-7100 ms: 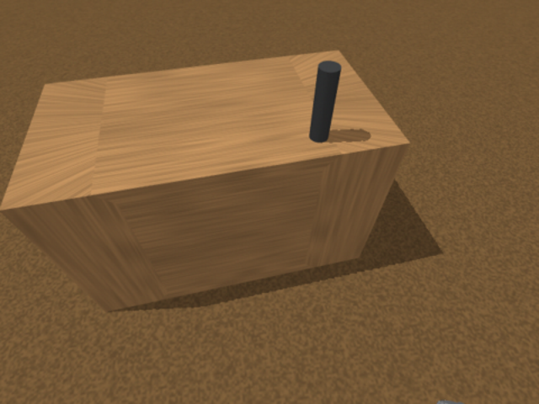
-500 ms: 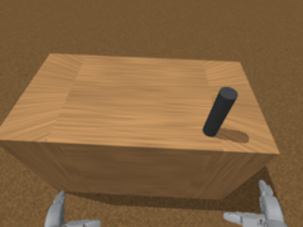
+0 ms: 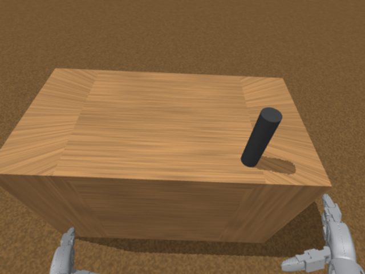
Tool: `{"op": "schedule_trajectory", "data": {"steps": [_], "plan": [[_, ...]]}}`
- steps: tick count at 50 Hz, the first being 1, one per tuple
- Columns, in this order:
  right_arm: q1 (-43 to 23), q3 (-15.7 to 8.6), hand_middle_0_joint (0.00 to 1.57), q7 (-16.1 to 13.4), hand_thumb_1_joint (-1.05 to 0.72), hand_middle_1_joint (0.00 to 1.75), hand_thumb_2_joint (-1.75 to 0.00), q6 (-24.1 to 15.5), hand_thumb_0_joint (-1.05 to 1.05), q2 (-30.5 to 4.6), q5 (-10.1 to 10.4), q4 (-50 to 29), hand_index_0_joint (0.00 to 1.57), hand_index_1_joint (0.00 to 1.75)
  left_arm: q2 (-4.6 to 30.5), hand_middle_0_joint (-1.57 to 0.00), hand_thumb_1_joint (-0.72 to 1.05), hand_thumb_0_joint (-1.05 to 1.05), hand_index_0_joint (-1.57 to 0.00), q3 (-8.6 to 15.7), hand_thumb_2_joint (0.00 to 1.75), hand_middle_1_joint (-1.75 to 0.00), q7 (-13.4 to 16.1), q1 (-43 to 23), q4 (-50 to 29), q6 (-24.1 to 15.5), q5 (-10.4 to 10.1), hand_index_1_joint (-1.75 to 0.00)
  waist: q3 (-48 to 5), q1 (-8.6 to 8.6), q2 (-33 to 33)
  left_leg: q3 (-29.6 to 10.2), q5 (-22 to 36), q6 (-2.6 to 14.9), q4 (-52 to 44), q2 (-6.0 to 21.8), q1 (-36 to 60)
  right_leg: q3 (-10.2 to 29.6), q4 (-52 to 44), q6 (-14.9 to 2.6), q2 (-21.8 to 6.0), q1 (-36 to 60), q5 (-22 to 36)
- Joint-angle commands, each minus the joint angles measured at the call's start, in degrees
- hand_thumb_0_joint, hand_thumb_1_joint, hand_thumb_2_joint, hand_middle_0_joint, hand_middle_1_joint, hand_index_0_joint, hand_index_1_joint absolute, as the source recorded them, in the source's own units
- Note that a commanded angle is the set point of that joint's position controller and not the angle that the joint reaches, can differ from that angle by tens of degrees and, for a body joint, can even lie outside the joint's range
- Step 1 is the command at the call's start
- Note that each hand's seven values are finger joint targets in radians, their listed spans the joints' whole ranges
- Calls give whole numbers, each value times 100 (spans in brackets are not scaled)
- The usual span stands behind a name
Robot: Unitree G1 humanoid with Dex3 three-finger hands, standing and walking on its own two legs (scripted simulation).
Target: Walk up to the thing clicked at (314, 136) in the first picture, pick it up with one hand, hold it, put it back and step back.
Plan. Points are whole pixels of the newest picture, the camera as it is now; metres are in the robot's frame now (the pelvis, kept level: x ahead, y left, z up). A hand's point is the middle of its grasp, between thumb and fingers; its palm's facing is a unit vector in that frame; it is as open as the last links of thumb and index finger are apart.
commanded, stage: rise first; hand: right
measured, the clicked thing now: (258, 140) +0.45 -0.23 -0.02
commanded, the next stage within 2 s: go down in 0.62 s
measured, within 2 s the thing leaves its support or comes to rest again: neither
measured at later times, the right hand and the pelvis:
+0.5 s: hand (316, 236) +0.17 -0.26 +0.02, palm faces +0.30 +0.88 -0.37, open 17.3 cm; pelvis -0.01 +0.00 +0.00, yaw +0 degrees
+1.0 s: hand (330, 218) +0.20 -0.29 +0.05, palm faces +0.40 +0.87 -0.29, open 17.3 cm; pelvis -0.01 +0.01 +0.00, yaw -1 degrees
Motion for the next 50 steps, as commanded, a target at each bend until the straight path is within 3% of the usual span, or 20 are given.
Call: {"op": "schedule_trajectory", "data": {"steps": [1,6,9,16,22,29,32,33,35,36,37,38,39,40,42,43,45,46,48,50], "plan": [[-349,-570,5,-70,50,5,-6,-421,0,-1139,-21,-1453,5,5,800,-6,-56,0,-6,234,7,-6,43,-560,-1103,-349,36,-7,-775,17,242,139,1512,-72,-428,-13,-103,-215,-162,-221,121,604,1156],[-158,-633,5,-55,50,6,-6,-447,0,-1131,-12,-1541,5,6,890,-6,-55,0,-6,409,7,-6,47,-430,-891,-332,42,-7,-480,0,-25,137,1435,-49,-455,-12,-208,-225,-225,-213,125,557,1100],[-56,-503,5,1,51,6,-5,-473,0,-921,-8,-1653,5,6,448,-6,-56,0,-5,78,7,-6,-42,-331,-558,-317,30,-6,-266,-33,-148,178,1080,4,-491,-45,-292,-213,-301,-195,102,402,818],[-60,-762,5,0,50,6,-6,-606,0,-1147,-1,-1870,5,6,962,-6,-55,0,-6,561,7,-6,-7,-500,-824,-401,45,-6,-373,2,33,168,1079,-8,-500,-32,-252,-200,-305,-197,103,508,827],[-95,-672,5,28,51,6,-6,-689,0,-1042,13,-2146,5,6,713,-6,-56,0,-5,304,7,-6,-39,-671,-1082,-473,43,-7,-404,-14,192,183,895,-2,-559,-42,-211,-192,-321,-206,112,483,673],[124,-945,5,9,50,6,-6,-774,0,-1212,9,-2132,5,6,985,-6,-56,0,-5,607,8,-6,-19,-521,-871,-495,62,-7,-488,-58,121,212,990,9,-508,-43,-199,-163,-331,-192,100,552,797],[18,-882,5,26,51,6,-6,-814,0,-1167,11,-2280,5,6,688,-6,-56,0,-5,364,8,-6,-59,-631,-767,-491,58,-7,-317,-103,-81,189,913,23,-533,-42,-223,-176,-340,-193,116,419,724],[104,-836,5,33,52,6,-6,-821,0,-1109,16,-2195,5,6,838,-6,-56,0,-5,529,9,-6,-44,-506,-622,-494,59,-7,-282,-51,-9,200,847,26,-527,-56,-287,-185,-366,-187,102,452,652],[25,-757,2,63,49,7,-10,-849,0,-1030,30,-2245,3,7,509,-6,-50,0,-8,250,1,-6,-80,-433,-413,-478,48,-5,-207,-60,-98,179,808,26,-566,-44,-339,-197,-346,-195,116,449,625],[-242,-771,5,102,47,6,-7,-1051,0,-699,46,-2986,5,6,503,-6,-57,0,-5,86,9,-6,-136,-1045,-920,-543,215,-7,-843,-29,-41,126,996,-20,-430,-70,-280,-103,-171,-169,125,552,785],[208,-1057,2,30,47,7,-11,-871,0,-1287,3,-1638,3,7,709,-6,-50,0,-8,453,1,-6,-44,-470,-496,-504,34,-5,-161,-56,250,170,853,-16,-557,-39,-333,-194,-296,-217,124,350,651],[-159,-862,5,100,44,6,-7,-1090,0,-776,28,-2816,5,6,560,-6,-57,0,-5,103,9,-6,-121,-1104,-954,-540,208,-7,-634,-40,60,105,924,-42,-468,-42,-361,-132,-166,-174,154,440,706],[21,-1197,2,28,45,7,-11,-927,0,-1470,4,-1633,3,7,823,-6,-50,0,-8,529,1,-6,-27,-400,-554,-497,38,-5,-179,4,244,120,839,-36,-590,-3,-357,-215,-283,-227,159,397,605],[-268,-1022,2,105,53,6,-8,-1167,0,-885,41,-2771,4,6,741,-5,-53,0,-6,233,4,-5,-96,-806,-928,-512,241,-5,-779,-15,147,121,991,-42,-409,-60,-336,-103,-161,-181,131,512,757],[-353,-1432,2,150,51,6,-8,-1221,0,-1230,89,-2349,4,6,1018,-6,-53,0,-6,596,4,-6,-45,-552,-975,-495,221,-5,-890,41,219,75,1215,-74,-380,-22,-294,-124,-46,-209,172,591,923],[-251,-1341,2,214,52,6,-8,-1198,0,-1042,137,-1694,4,6,937,-6,-53,0,-6,584,4,-5,-24,-431,-746,-472,199,-5,-639,190,502,112,1322,-96,-346,-56,-423,-86,-46,-225,144,554,996],[-779,-1697,2,311,51,6,-8,-1277,0,-1462,251,-1601,4,6,1076,-6,-53,0,-6,688,3,-5,-7,-478,-678,-423,202,-5,-551,172,321,12,1138,-114,-418,23,-501,-101,-10,-215,206,451,795],[-993,-1698,2,403,52,6,-8,-1294,0,-1442,297,-1500,4,6,712,-6,-54,0,-6,391,4,-5,-37,-527,-475,-379,191,-5,-366,83,280,-47,924,-116,-467,65,-589,-101,10,-220,217,326,632],[-1480,-1801,2,660,56,6,-7,-1351,0,-1625,455,-1250,4,6,958,-6,-54,0,-6,600,4,-5,37,-772,-501,-409,163,-5,-435,192,157,-131,723,-107,-472,84,-726,-70,46,-224,202,259,452],[-1864,-1851,2,943,55,6,-7,-1429,0,-1748,618,-1052,4,6,783,-6,-53,0,-6,372,3,-5,49,-726,-358,-448,129,-5,-456,196,64,-168,766,-117,-391,102,-786,-30,129,-231,203,151,435]]}}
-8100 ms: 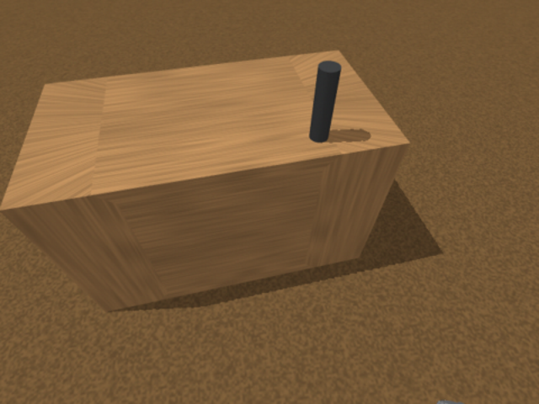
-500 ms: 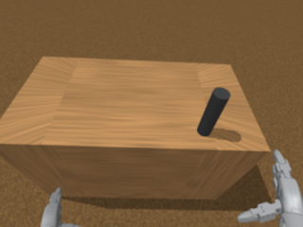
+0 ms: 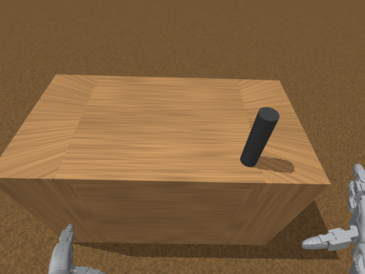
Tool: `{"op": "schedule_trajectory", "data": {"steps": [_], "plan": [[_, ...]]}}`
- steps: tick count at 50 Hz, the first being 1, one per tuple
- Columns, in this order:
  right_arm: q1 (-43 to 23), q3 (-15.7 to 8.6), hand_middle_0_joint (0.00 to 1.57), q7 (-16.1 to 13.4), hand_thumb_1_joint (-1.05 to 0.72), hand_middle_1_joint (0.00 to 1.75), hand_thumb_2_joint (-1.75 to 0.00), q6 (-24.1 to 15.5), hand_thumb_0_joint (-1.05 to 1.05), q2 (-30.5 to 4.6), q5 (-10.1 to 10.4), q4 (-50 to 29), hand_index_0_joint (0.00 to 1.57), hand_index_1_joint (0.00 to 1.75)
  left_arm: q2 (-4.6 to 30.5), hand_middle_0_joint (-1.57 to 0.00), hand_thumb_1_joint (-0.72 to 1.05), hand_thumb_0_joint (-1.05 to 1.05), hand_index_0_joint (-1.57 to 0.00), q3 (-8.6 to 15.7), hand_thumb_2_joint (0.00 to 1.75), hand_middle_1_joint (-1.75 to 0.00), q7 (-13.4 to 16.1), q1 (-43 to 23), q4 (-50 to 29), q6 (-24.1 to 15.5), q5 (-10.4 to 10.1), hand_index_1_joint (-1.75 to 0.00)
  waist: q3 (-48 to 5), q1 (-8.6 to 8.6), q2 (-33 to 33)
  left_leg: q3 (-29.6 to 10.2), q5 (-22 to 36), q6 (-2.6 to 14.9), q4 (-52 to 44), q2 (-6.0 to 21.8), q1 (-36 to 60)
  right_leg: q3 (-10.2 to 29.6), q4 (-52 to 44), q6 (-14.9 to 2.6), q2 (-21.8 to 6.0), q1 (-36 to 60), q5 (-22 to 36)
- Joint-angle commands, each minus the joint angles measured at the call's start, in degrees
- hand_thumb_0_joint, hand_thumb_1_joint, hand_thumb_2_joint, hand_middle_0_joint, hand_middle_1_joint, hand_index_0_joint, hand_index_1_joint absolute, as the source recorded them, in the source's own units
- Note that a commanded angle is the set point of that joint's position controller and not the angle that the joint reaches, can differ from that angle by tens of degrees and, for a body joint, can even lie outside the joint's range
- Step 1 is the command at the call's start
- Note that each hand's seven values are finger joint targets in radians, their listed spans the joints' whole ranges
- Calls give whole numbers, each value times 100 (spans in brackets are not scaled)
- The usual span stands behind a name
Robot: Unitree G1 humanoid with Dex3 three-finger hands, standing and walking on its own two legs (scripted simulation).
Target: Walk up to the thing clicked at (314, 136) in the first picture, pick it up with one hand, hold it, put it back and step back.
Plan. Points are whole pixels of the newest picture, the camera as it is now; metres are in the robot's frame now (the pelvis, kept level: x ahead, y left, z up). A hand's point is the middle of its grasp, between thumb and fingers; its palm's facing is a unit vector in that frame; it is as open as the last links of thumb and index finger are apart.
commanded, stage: go down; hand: right
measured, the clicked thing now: (257, 139) +0.46 -0.23 -0.02
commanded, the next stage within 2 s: none
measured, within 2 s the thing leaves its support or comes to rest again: neither
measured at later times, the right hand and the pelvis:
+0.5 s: hand (339, 174) +0.29 -0.35 +0.06, palm faces +0.21 +0.98 -0.02, open 17.5 cm; pelvis -0.01 -0.02 -0.01, yaw +2 degrees
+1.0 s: hand (346, 154) +0.34 -0.38 +0.07, palm faces +0.20 +0.98 +0.00, open 17.6 cm; pelvis -0.01 -0.02 -0.03, yaw +1 degrees
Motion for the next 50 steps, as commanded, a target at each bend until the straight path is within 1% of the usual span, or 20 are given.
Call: {"op": "schedule_trajectory", "data": {"steps": [1,3,5,8,11,15,18,22,24,28,29,33,34,37,38,39,41,42,45,50], "plan": [[-1702,-923,2,500,56,6,-7,-513,0,-1815,385,-689,4,6,779,-6,-53,0,-6,40,3,-5,129,-564,-674,-327,-73,-5,-424,163,-16,-314,926,-159,-549,112,-681,-153,-15,-279,201,268,520],[-2088,-961,3,870,54,6,-7,-583,0,-1933,558,-423,4,6,389,-6,-53,0,-6,-444,3,-5,160,-660,-596,-360,-116,-5,-595,138,-183,-390,1078,-166,-375,133,-658,-128,147,-277,195,153,638],[-2349,-1063,2,1219,55,6,-7,-551,0,-2073,745,218,4,6,676,-6,-54,0,-6,-277,3,-5,281,-728,-741,-423,-137,-5,-881,264,41,-287,1394,-163,-165,63,-683,-80,281,-305,144,122,841],[-2649,-1336,3,1685,54,6,-6,-519,0,-2463,998,777,4,6,773,-6,-54,0,-6,-370,3,-5,373,-512,-517,-436,-140,-5,-1086,145,-253,-252,1502,-142,61,62,-758,-65,433,-276,128,21,978],[-2859,-1514,3,2008,53,6,-6,-482,0,-2718,1194,1288,4,6,1085,-6,-54,0,-6,-201,3,-5,459,-399,-825,-505,-151,-5,-1379,205,-242,-149,1540,-94,148,-13,-813,-41,447,-261,88,48,1083],[-3339,-1482,3,2351,53,6,-7,-525,0,-2857,1340,1767,4,6,835,-6,-54,0,-7,-448,3,-6,452,-281,-601,-570,-160,-5,-1238,121,-391,-56,1266,-48,295,-70,-1059,-30,566,-249,61,-244,876],[-3598,-1493,2,2456,57,6,-8,-595,0,-2957,1360,1848,3,6,1090,-6,-53,0,-7,-252,3,-6,488,-560,-714,-673,-117,-5,-1389,115,-416,-47,987,-4,374,-101,-1164,9,592,-230,12,-370,662],[-4014,-1496,2,2447,55,6,-8,-709,0,-3095,1333,1654,3,6,861,-6,-54,0,-6,-566,4,-6,508,-546,-1017,-758,-115,-6,-1766,32,-613,-2,824,57,408,-193,-1124,91,573,-151,-83,-159,858],[-3904,-1392,2,2471,55,6,-8,-709,0,-2949,1354,1932,3,6,893,-6,-53,0,-7,-551,4,-6,536,-426,-893,-762,-102,-6,-1634,122,-460,4,851,40,417,-205,-1153,79,611,-172,-69,-308,785],[-4333,-1602,2,2479,53,6,-8,-725,0,-3343,1369,1804,3,6,1213,-6,-54,0,-7,-295,4,-6,631,-108,-891,-793,-70,-6,-1824,203,-687,-30,865,54,389,-186,-1239,69,614,-162,-66,-87,755],[-4231,-1504,3,2505,53,6,-7,-687,0,-3206,1385,2088,4,6,1172,-6,-54,0,-6,-375,4,-6,628,-84,-883,-811,-84,-6,-1608,254,-574,-2,786,51,368,-207,-1308,77,565,-164,-77,-195,620],[-4869,-1575,3,2598,56,6,-7,-713,0,-3658,1284,2229,4,6,885,-6,-54,0,-6,-577,4,-6,630,-68,-656,-876,-91,-5,-1235,347,-810,-43,385,67,339,-180,-1608,72,515,-174,-91,-544,-45],[-4851,-1529,3,2650,55,6,-6,-673,0,-3628,1251,2345,4,6,642,-6,-54,0,-6,-803,4,-6,611,-51,-600,-892,-86,-5,-1190,325,-829,-66,417,61,388,-160,-1652,51,583,-192,-73,-622,-19],[-4888,-1436,3,2839,57,6,-6,-606,0,-3577,1305,2777,4,6,955,-6,-53,0,-6,-621,3,-6,652,-150,-906,-1016,-52,-5,-1580,498,-662,-111,617,10,526,-139,-1729,41,852,-233,-51,-584,119],[-5127,-1587,3,2874,57,6,-7,-588,0,-3860,1301,2620,4,6,1160,-6,-54,0,-6,-453,4,-6,682,-20,-886,-1017,-35,-5,-1864,517,-698,-117,713,14,572,-131,-1750,66,895,-235,-52,-461,261],[-5304,-1627,3,2918,58,6,-6,-580,0,-4005,1312,2659,4,6,1140,-5,-54,0,-6,-532,4,-6,688,-18,-1060,-1059,-38,-5,-1961,519,-743,-87,746,7,600,-147,-1783,75,934,-222,-67,-366,308],[-5224,-1674,3,2987,57,5,-6,-541,0,-4022,1355,3135,4,5,1075,-5,-54,0,-6,-621,4,-6,678,-13,-978,-1074,-26,-6,-1750,473,-657,-52,664,1,680,-156,-1927,107,1026,-225,-65,-594,260],[-5313,-1722,3,2978,56,5,-6,-565,0,-4079,1363,3051,4,5,1173,-5,-54,0,-6,-486,4,-6,679,-40,-1003,-1079,-28,-6,-1880,481,-623,-73,697,-3,724,-149,-1861,120,1065,-241,-53,-616,299],[-5462,-1862,4,2982,57,5,-5,-570,0,-4399,1291,3331,4,5,939,-5,-55,0,-5,-823,5,-6,657,-94,-1185,-1101,-9,-6,-1938,372,-572,-98,716,-4,837,-132,-1861,109,1263,-258,-38,-926,351],[-5494,-1983,4,3061,57,5,-5,-566,0,-4814,1160,3526,4,5,1248,-5,-54,0,-5,-592,5,-6,681,-64,-1242,-1086,30,-6,-2261,366,-807,-115,740,13,1082,-151,-2042,114,1471,-249,-40,-1037,452]]}}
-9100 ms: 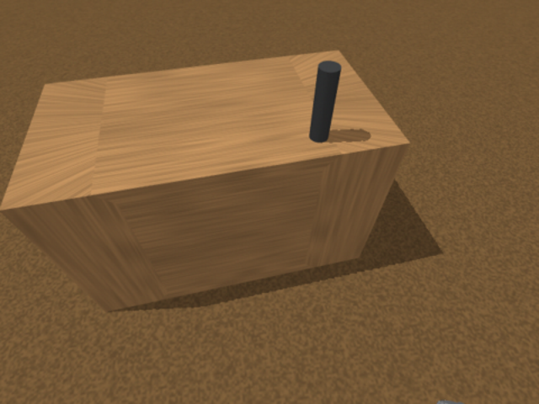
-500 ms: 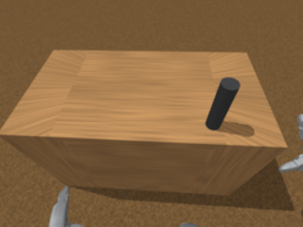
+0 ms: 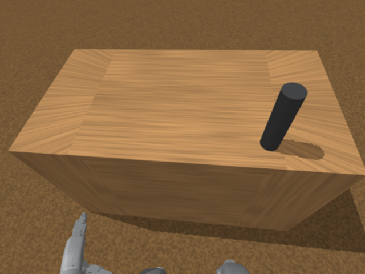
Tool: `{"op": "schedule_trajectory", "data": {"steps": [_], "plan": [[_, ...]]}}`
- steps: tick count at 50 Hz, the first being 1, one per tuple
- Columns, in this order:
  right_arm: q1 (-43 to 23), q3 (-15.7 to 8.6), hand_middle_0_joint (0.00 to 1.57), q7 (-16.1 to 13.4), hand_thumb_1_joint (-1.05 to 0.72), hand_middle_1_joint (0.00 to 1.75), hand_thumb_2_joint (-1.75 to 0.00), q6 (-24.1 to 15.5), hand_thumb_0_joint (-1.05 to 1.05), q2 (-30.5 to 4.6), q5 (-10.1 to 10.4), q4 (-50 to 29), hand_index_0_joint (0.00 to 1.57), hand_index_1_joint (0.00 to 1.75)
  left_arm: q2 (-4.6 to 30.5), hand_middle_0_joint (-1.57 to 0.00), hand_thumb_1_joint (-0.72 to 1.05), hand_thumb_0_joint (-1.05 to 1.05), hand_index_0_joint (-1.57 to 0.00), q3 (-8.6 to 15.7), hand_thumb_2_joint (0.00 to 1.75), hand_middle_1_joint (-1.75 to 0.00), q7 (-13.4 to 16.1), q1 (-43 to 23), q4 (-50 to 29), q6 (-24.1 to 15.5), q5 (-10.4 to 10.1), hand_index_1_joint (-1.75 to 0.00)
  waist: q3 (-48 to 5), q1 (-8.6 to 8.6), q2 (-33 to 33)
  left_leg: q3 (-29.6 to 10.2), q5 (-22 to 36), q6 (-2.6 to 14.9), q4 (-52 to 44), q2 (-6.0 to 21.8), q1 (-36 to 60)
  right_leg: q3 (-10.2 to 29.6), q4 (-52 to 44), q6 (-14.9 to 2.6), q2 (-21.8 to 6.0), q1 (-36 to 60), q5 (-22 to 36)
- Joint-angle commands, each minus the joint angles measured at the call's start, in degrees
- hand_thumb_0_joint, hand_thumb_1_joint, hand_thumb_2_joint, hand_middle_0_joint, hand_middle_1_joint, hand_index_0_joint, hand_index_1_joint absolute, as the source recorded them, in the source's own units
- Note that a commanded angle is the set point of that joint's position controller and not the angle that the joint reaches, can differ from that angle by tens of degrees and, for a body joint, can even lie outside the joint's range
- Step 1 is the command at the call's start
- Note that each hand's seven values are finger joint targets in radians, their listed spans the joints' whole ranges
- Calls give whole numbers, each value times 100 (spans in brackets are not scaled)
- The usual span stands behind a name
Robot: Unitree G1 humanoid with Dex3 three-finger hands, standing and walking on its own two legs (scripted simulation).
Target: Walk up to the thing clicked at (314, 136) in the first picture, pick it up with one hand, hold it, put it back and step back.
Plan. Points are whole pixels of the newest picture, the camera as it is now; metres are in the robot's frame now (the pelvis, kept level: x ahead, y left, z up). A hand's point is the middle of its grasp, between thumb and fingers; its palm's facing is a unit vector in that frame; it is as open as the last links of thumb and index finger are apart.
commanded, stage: go down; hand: right
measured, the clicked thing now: (279, 121) +0.47 -0.22 +0.01
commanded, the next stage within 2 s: approach in 1.76 s
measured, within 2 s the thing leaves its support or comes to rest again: neither
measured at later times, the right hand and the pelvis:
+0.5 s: hand out of the picture +0.36 -0.40 +0.10, palm faces +0.23 +0.97 +0.01, open 17.4 cm; pelvis +0.01 -0.01 -0.01, yaw +0 degrees
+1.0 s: hand out of the picture +0.38 -0.41 +0.10, palm faces +0.24 +0.97 +0.02, open 17.5 cm; pelvis +0.00 -0.01 -0.02, yaw +0 degrees
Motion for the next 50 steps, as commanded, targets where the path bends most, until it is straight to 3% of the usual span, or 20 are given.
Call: {"op": "schedule_trajectory", "data": {"steps": [1,5,7,8,12,16,18,20,24,28,32,34,36,39,40,42,44,45,47,50], "plan": [[-1605,-518,4,84,57,5,-6,-309,0,-2522,81,-1068,4,5,1207,-5,-55,0,-5,535,6,-6,85,-273,-995,-307,43,-6,-1912,-120,-1089,-55,1209,117,-339,-49,52,138,-385,-117,71,1376,1248],[-1757,-585,4,111,54,5,-6,-301,0,-2598,83,-974,4,5,1036,-5,-56,0,-5,342,6,-6,65,-312,-1223,-292,19,-6,-2030,-108,-999,-60,1390,105,-270,-62,87,150,-241,-147,89,1321,1503],[-1728,-545,4,119,56,5,-6,-263,0,-2573,49,-798,4,5,1146,-5,-56,0,-5,450,6,-6,97,-221,-1266,-288,16,-6,-1891,-7,-775,-129,1430,69,-289,-31,71,111,-191,-196,116,1185,1282],[-1633,-508,4,124,55,5,-6,-242,0,-2551,15,-712,5,5,990,-5,-56,0,-5,308,7,-6,67,-85,-969,-249,27,-6,-1650,-71,-827,-125,1348,74,-261,-36,-13,107,-216,-201,131,980,1179],[-1908,-454,4,168,57,5,-6,-225,0,-2626,-24,-916,4,5,946,-5,-56,0,-5,302,7,-6,55,-81,-1179,-279,17,-6,-1675,15,-1015,-176,1184,84,-278,-16,-169,91,-177,-198,134,1017,939],[-1928,-538,4,217,53,5,-7,-209,0,-2815,-23,-972,4,5,1218,-5,-56,0,-5,535,7,-6,45,83,-1117,-297,49,-6,-1989,68,-1265,-54,1380,97,-127,-64,-363,142,-68,-153,97,1376,1464],[-1995,-486,4,237,53,5,-7,-184,0,-2707,2,-911,4,5,1050,-5,-56,0,-5,377,6,-6,22,101,-1136,-300,35,-6,-1957,52,-1283,-9,1361,98,-67,-96,-493,178,-29,-114,54,1462,1764],[-2112,-534,5,241,51,5,-6,-210,0,-2796,38,-997,5,5,1125,-5,-56,0,-5,424,7,-6,11,0,-1187,-309,34,-6,-2005,59,-1344,56,1256,104,-67,-132,-570,246,-26,-81,5,1531,1925],[-2017,-488,4,219,53,5,-7,-139,0,-2695,-35,-696,5,5,1079,-5,-57,0,-5,363,7,-6,14,23,-1295,-305,45,-6,-1899,79,-1139,14,1212,114,-95,-102,-493,190,-45,-128,51,1284,1456],[-2109,-632,4,177,53,5,-7,-127,0,-2995,-76,-822,5,5,1065,-5,-56,0,-5,278,7,-6,6,127,-1477,-268,34,-6,-2095,-41,-1208,42,1305,125,-65,-117,-313,224,-28,-102,50,1296,1705],[-2207,-646,4,138,53,5,-7,-150,0,-3011,-123,-714,5,5,1236,-5,-56,0,-5,509,6,-6,21,182,-1587,-259,62,-6,-2025,53,-1283,59,1097,142,-65,-140,-512,252,-53,-60,-2,1390,1613],[-2265,-648,5,131,53,5,-6,-137,0,-3055,-183,-596,5,5,1093,-5,-56,0,-5,362,7,-6,0,268,-1490,-247,74,-6,-1993,38,-1300,40,1188,145,-37,-128,-535,226,17,-73,18,1304,1731],[-2273,-521,4,153,54,5,-7,-153,0,-2898,-188,-451,5,5,935,-5,-55,0,-5,210,6,-6,-31,172,-1391,-249,80,-6,-1640,46,-1265,43,977,161,-10,-129,-657,215,-24,-91,14,962,1299],[-2561,-595,4,150,58,6,-7,-211,0,-3131,-232,-593,4,6,1118,-5,-55,0,-5,365,6,-5,-19,1,-1573,-288,92,-5,-2038,105,-1337,45,968,166,54,-141,-687,252,31,-76,-13,1055,1253],[-2493,-676,3,148,59,6,-7,-208,0,-3240,-256,-564,4,6,1068,-5,-56,0,-5,275,7,-5,-27,67,-1602,-278,104,-6,-2152,51,-1432,15,1019,163,47,-116,-618,222,54,-83,12,1153,1266],[-2641,-528,4,195,56,6,-7,-213,0,-3078,-254,-579,4,6,1011,-5,-56,0,-5,234,6,-5,-11,199,-1529,-269,116,-6,-2200,138,-1530,52,1011,155,76,-149,-754,256,68,-45,-12,1305,1472],[-2712,-595,4,182,55,5,-7,-202,0,-3231,-267,-604,5,5,1235,-5,-56,0,-5,419,6,-6,29,118,-1831,-291,98,-6,-2474,197,-1462,57,1088,152,65,-149,-678,272,99,-69,-7,1493,1562],[-2730,-677,5,164,55,5,-6,-201,0,-3374,-249,-558,5,5,1254,-5,-55,0,-5,407,6,-6,29,199,-1783,-276,96,-6,-2348,175,-1411,59,1092,133,31,-138,-640,236,96,-80,22,1398,1398],[-2514,-548,5,174,55,5,-6,-128,0,-3142,-248,-136,5,5,1138,-5,-56,0,-5,333,6,-5,17,360,-1440,-225,101,-6,-1842,163,-1361,82,838,155,40,-154,-908,262,5,-64,-4,1104,1143],[-2729,-457,4,123,56,6,-7,-126,0,-3149,-344,-225,5,6,1214,-5,-56,0,-5,442,6,-5,2,240,-1668,-265,107,-5,-1799,201,-1411,91,587,185,16,-162,-1005,282,-93,-45,-28,1022,724]]}}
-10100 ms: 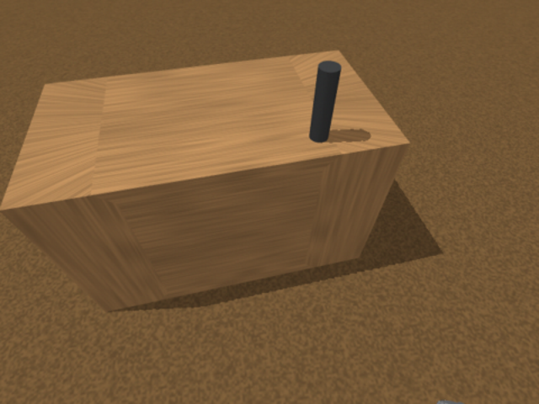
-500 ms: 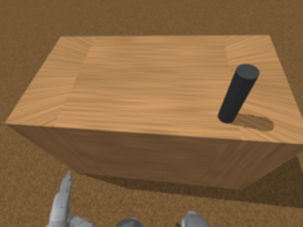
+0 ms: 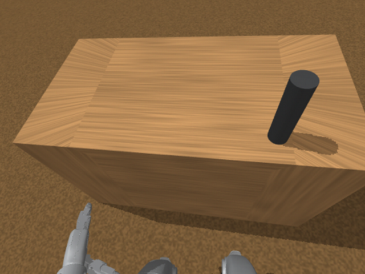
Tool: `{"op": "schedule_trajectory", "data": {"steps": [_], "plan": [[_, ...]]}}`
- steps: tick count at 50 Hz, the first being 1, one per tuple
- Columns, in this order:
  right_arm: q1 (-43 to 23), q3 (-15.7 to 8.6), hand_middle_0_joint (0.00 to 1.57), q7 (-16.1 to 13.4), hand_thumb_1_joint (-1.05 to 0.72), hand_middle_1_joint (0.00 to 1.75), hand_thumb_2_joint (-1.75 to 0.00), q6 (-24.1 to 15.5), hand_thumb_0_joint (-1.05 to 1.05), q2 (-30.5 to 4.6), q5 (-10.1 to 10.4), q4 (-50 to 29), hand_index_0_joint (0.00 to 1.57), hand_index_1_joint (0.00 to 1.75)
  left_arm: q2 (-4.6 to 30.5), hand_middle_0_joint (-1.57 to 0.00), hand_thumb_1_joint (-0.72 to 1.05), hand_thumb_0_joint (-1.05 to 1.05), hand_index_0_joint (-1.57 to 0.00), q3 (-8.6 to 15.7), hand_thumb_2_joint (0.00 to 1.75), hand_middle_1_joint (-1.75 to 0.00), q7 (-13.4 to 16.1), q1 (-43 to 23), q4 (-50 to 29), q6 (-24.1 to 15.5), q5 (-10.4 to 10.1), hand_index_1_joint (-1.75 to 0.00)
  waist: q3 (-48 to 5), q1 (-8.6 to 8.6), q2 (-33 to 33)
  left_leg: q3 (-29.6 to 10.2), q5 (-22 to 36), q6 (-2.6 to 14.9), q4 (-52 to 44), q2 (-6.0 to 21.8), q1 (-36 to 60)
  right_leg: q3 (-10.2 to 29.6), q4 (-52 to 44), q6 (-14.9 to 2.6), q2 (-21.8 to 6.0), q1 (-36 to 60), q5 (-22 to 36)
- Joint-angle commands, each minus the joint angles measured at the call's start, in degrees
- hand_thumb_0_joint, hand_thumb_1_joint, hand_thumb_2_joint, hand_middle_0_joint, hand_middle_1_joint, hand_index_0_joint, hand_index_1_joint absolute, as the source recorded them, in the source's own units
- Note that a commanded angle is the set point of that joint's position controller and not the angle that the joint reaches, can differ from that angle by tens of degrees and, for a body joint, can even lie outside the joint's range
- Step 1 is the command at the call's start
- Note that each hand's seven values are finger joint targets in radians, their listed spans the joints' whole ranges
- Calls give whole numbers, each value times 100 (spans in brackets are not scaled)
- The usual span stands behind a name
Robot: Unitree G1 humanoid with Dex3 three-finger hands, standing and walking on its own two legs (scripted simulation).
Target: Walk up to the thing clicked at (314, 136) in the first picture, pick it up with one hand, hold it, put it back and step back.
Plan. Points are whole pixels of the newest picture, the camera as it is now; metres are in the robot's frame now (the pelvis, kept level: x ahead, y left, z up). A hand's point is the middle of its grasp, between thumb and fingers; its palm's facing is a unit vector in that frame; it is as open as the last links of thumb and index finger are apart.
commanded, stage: go down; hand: right
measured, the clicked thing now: (288, 112) +0.47 -0.21 +0.03
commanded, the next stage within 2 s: approach in 0.76 s
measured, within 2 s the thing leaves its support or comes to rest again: neither
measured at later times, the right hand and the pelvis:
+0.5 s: hand out of the picture +0.38 -0.40 +0.11, palm faces +0.25 +0.97 +0.00, open 17.5 cm; pelvis +0.01 +0.00 +0.00, yaw +0 degrees
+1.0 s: hand out of the picture +0.37 -0.39 +0.11, palm faces +0.25 +0.97 +0.01, open 17.6 cm; pelvis +0.01 +0.00 +0.00, yaw +0 degrees
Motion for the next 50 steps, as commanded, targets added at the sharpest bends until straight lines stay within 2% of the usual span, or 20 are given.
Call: {"op": "schedule_trajectory", "data": {"steps": [1,4,7,9,12,14,15,18,21,23,27,29,31,33,35,40,42,45,47,50], "plan": [[-1687,-229,4,-55,55,6,-7,-282,0,-2393,48,-1131,5,6,1073,-5,-55,0,-5,457,6,-5,62,-25,-830,-300,16,-5,-1535,-155,-1485,28,799,250,-578,-108,-69,159,-880,17,29,1889,928],[-1684,-272,4,-32,56,6,-7,-328,0,-2386,76,-1095,5,6,1073,-5,-55,0,-5,517,5,-5,50,-12,-808,-315,14,-5,-1610,-96,-1432,29,831,243,-495,-122,-153,164,-806,10,23,1827,962],[-1542,-521,4,-36,57,6,-7,-362,0,-2590,125,-1301,5,6,1173,-5,-55,0,-5,576,6,-5,63,-52,-1074,-339,5,-5,-2132,-198,-1303,-2,1167,219,-473,-101,224,124,-682,-24,74,2011,1316],[-1592,-473,4,8,58,6,-7,-375,0,-2479,131,-1411,4,6,945,-5,-55,0,-5,367,6,-6,74,-31,-993,-318,4,-6,-2264,-223,-1375,-63,1468,204,-424,-78,330,82,-549,-43,114,2032,1668],[-1727,-414,4,27,57,6,-7,-354,0,-2450,156,-1572,5,6,1095,-5,-56,0,-5,494,7,-5,132,-83,-901,-296,-11,-6,-2411,-158,-1513,-28,1558,219,-367,-103,180,153,-528,-19,63,2249,2116],[-1572,-379,5,13,54,5,-6,-273,0,-2447,110,-1310,5,5,1153,-5,-55,0,-5,545,6,-6,151,-16,-783,-258,-12,-6,-2113,-153,-1482,-20,1524,233,-404,-92,162,139,-585,-31,70,2143,2018],[-1457,-282,5,19,54,5,-7,-227,0,-2270,108,-1066,5,5,1045,-5,-56,0,-4,409,7,-5,141,35,-538,-224,5,-6,-1769,-165,-1364,16,1370,233,-427,-111,45,160,-646,-16,57,1928,1864],[-1647,-122,4,11,54,6,-7,-205,0,-2125,82,-1233,5,6,1200,-5,-56,0,-5,582,6,-5,136,-39,-731,-250,8,-5,-1803,-74,-1530,38,1178,256,-467,-130,-96,185,-734,18,-6,2170,1766],[-1370,-160,4,-8,55,6,-8,-180,0,-2122,95,-1105,5,6,1112,-5,-56,0,-5,511,6,-5,82,78,-747,-222,-10,-5,-1562,-113,-1316,63,1125,247,-500,-137,-50,191,-795,5,23,1970,1553],[-1518,-260,3,-6,57,6,-8,-245,0,-2175,142,-1283,4,6,1148,-5,-56,0,-5,597,6,-5,67,165,-1060,-234,-29,-5,-1876,-36,-1131,25,1364,219,-499,-117,129,161,-698,-37,48,2116,1668],[-1194,-509,3,5,60,6,-8,-333,0,-2364,209,-1398,4,6,968,-5,-55,0,-5,463,6,-5,15,541,-818,-190,-29,-5,-1847,-169,-1159,-39,1629,191,-435,-65,264,94,-557,-78,129,1940,1838],[-1225,-560,4,26,59,6,-7,-351,0,-2409,220,-1607,4,6,991,-5,-55,0,-5,459,6,-6,17,199,-1053,-227,-43,-5,-2075,-252,-1368,-70,1694,201,-394,-49,344,65,-538,-64,140,2028,1935],[-1528,-404,4,40,58,6,-7,-349,0,-2279,212,-1801,4,6,895,-5,-55,0,-5,408,6,-6,20,78,-929,-207,-43,-5,-1991,-220,-1584,-86,1506,227,-392,-51,130,75,-552,-40,113,2153,1892],[-1625,-392,3,24,58,6,-7,-333,0,-2328,209,-1821,4,6,1104,-5,-55,0,-5,601,6,-6,65,-162,-884,-255,-42,-5,-2035,-171,-1654,-87,1459,231,-382,-43,104,92,-543,-39,96,2131,1808],[-1326,-440,4,39,58,6,-7,-262,0,-2366,199,-1509,4,6,1203,-5,-56,0,-5,635,7,-5,97,-100,-731,-242,-23,-6,-2003,-184,-1571,-53,1528,218,-390,-49,100,115,-514,-32,83,2118,1950],[-1493,-329,4,52,56,6,-8,-231,0,-2266,170,-1665,4,6,1074,-5,-55,0,-5,431,6,-5,123,-91,-1013,-195,-44,-5,-2282,-205,-1414,-2,1709,208,-423,-84,334,175,-546,-31,76,2338,2352],[-1332,-311,4,50,56,6,-8,-178,0,-2187,190,-1412,5,6,1154,-5,-55,0,-5,553,6,-6,134,136,-958,-163,-63,-5,-2067,-107,-1194,37,1699,196,-452,-112,295,193,-601,-36,63,2322,2339],[-1427,-272,4,9,56,5,-6,-164,0,-2151,183,-1446,4,5,1018,-6,-55,0,-5,466,4,-5,88,161,-1021,-160,-62,-5,-1645,-132,-1242,-22,1445,208,-557,-68,277,114,-730,-63,99,2015,1675],[-1344,-88,3,7,58,5,-6,-124,0,-1848,183,-1095,4,5,915,-5,-55,0,-5,411,4,-5,43,329,-721,-154,-34,-5,-1091,-71,-1099,-19,1104,213,-564,-80,6,106,-804,-72,84,1626,1158],[-1531,229,2,-23,61,6,-7,-193,0,-1401,174,-1048,4,6,954,-6,-55,0,-6,530,4,-5,-19,59,-881,-248,-11,-5,-1128,95,-1016,-49,910,210,-457,-81,-294,97,-696,-88,53,1515,864]]}}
